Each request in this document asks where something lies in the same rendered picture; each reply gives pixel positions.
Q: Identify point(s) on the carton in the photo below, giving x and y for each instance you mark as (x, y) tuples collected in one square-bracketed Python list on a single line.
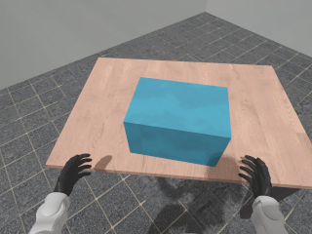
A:
[(179, 121)]

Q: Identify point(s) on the right robot forearm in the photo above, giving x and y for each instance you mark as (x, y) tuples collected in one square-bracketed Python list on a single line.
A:
[(266, 216)]

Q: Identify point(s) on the robot right hand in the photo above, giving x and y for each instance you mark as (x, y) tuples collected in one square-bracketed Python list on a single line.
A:
[(260, 179)]

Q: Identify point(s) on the left robot forearm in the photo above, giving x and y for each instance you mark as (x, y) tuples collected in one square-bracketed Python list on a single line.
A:
[(52, 215)]

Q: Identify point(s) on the table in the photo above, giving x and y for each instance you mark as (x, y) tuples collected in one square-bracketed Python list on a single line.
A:
[(263, 125)]

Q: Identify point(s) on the robot left hand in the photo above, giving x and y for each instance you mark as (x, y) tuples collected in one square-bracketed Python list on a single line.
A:
[(69, 174)]

